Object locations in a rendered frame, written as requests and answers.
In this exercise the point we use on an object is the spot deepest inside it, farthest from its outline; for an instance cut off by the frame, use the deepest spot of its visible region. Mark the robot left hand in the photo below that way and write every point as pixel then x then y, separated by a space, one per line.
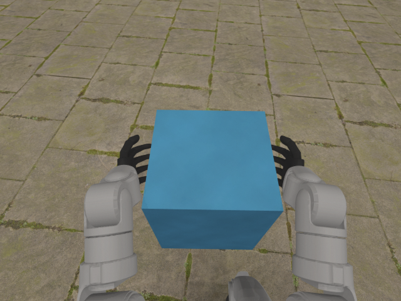
pixel 127 154

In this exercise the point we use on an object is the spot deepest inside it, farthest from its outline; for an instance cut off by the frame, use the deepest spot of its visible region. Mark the carton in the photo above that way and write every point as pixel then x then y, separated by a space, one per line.
pixel 211 180

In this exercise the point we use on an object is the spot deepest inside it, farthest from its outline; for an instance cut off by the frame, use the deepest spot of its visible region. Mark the robot right hand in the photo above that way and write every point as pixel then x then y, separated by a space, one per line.
pixel 293 157

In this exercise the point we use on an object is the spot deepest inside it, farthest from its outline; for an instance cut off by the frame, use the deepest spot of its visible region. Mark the robot right thigh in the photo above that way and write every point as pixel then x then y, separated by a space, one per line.
pixel 246 288

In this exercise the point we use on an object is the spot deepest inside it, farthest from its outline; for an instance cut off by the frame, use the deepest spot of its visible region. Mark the robot right shin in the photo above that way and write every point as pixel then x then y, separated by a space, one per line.
pixel 242 273

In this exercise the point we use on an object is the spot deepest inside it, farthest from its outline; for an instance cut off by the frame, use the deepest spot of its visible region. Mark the right robot forearm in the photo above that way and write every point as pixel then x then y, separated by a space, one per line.
pixel 320 214

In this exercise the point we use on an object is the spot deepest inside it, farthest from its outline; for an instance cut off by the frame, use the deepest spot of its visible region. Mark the left robot forearm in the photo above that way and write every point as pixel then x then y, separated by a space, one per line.
pixel 108 225

